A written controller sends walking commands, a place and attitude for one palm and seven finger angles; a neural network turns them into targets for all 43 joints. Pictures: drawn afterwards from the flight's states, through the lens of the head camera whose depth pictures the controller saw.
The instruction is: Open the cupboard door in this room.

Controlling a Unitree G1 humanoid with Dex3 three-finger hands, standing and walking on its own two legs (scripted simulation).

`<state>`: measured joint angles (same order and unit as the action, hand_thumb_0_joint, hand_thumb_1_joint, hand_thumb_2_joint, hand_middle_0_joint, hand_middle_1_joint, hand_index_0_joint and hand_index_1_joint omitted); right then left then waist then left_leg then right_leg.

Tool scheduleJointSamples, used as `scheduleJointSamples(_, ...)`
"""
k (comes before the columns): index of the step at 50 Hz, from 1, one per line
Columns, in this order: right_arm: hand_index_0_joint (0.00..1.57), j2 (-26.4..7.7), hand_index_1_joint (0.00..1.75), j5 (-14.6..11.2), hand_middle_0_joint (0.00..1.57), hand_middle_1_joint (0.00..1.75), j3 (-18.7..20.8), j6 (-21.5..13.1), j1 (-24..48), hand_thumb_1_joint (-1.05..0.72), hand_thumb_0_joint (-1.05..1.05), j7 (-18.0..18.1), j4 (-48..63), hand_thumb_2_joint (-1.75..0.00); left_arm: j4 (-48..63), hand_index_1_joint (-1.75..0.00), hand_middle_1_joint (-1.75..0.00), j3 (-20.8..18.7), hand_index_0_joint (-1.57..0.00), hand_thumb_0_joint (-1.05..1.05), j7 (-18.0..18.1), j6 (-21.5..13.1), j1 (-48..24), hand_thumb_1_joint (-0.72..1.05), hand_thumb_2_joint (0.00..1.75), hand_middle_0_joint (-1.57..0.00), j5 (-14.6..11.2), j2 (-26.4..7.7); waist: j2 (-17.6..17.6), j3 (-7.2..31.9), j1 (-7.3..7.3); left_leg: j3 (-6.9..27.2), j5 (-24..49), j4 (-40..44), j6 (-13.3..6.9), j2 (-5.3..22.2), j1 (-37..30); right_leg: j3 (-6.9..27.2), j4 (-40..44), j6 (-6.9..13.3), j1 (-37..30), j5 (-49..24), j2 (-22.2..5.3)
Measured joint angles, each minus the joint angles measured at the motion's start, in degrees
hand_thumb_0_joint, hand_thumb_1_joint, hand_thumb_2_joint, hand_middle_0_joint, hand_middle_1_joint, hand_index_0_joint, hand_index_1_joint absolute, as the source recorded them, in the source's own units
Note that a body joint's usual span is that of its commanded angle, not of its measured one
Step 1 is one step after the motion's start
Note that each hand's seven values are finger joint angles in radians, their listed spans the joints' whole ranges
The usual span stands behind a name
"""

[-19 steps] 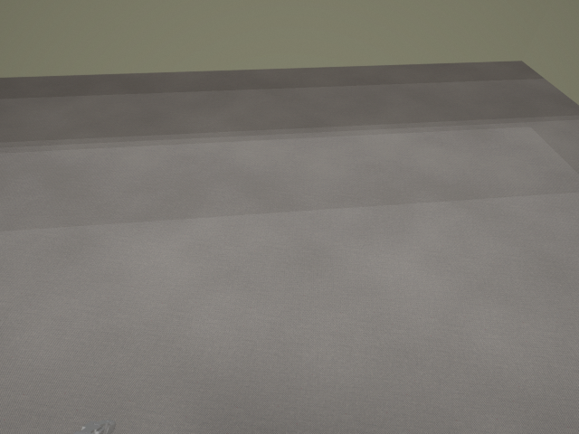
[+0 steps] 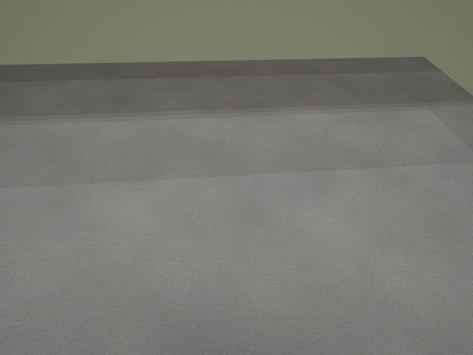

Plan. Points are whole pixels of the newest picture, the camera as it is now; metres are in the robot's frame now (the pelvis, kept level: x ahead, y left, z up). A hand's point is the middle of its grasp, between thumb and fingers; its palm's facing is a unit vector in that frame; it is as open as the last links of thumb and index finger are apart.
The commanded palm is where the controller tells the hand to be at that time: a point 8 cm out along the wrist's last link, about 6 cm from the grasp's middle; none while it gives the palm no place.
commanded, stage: stand and wait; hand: left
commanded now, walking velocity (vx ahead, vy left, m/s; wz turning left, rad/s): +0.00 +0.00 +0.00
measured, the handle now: out of the picture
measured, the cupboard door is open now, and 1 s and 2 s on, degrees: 0 0 0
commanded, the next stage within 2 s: turn or walk to find it in 0.52 s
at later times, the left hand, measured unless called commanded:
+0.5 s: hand out of the picture +0.06 +0.25 -0.15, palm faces -0.03 -0.94 -0.34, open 7.3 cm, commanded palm none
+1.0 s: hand out of the picture +0.02 +0.22 -0.19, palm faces +0.12 -0.96 -0.24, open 7.3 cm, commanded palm none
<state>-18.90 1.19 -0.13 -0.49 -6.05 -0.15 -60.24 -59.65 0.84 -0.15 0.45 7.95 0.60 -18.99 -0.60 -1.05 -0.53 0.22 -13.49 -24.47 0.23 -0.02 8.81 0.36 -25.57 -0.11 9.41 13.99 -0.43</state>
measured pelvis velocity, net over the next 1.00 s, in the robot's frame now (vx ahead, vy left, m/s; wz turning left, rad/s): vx -0.03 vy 0.01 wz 0.13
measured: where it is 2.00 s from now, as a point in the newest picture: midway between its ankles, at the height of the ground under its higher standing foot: outside the picture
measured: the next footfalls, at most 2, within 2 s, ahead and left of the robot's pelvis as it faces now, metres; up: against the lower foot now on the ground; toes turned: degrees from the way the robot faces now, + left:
right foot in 1.20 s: +0.00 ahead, -0.13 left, +0.00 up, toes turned +14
left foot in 1.56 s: -0.10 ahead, +0.11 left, +0.00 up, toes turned +30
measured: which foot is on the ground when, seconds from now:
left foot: down 0.00-1.00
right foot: down 0.00-0.90, up 0.92-1.00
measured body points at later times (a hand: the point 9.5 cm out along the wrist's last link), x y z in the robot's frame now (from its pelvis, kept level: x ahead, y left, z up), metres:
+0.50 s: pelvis -0.01 +0.00 +0.00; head -0.01 +0.00 +0.45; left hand +0.06 +0.29 -0.13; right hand +0.05 -0.30 -0.13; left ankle +0.00 +0.12 -0.74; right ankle +0.00 -0.12 -0.74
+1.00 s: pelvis -0.03 +0.01 -0.01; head +0.01 +0.03 +0.43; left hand +0.01 +0.27 -0.17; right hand +0.05 -0.23 -0.16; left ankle +0.00 +0.12 -0.74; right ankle -0.03 -0.12 -0.71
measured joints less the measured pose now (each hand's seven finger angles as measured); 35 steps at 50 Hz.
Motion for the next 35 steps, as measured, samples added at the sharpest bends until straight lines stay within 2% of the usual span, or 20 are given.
scheduleJointSamples(17,0.2,-1.0,0.3,-0.3,0.2,0.3,0.1,0.3,-2.2,-0.91,0.01,-0.1,-3.6,-0.89,-2.7,-0.3,-0.3,-0.3,-0.21,0.0,-0.1,-0.1,0.6,0.91,0.9,-0.21,0.0,-1.2,0.3,-0.8,0.35,0.2,2.0,1.8,0.4,0.5,-0.1,-0.2,2.1,0.3,-0.2,-2.2,0.4)
scheduleJointSamples(28,0.2,-0.7,0.3,-0.3,0.2,0.3,0.0,0.1,-1.9,-0.91,0.01,-0.3,-3.8,-0.89,-2.6,-0.3,-0.3,-0.1,-0.21,0.0,-0.2,-0.2,0.0,0.91,0.9,-0.21,0.0,-0.9,0.2,-0.6,0.44,0.3,2.5,2.2,0.4,0.4,0.3,-0.3,2.5,0.3,0.1,-2.5,0.4)
scheduleJointSamples(35,0.2,0.0,0.3,-0.1,0.2,0.3,0.3,1.1,-2.3,-0.91,0.01,-0.2,-2.0,-0.89,-0.7,-0.3,-0.3,-0.6,-0.21,0.0,0.7,0.7,-0.5,0.91,0.9,-0.21,0.0,0.1,0.2,-0.6,0.81,1.9,1.4,-1.0,0.3,-0.3,3.3,-1.9,-0.2,0.1,2.2,-1.1,-0.3)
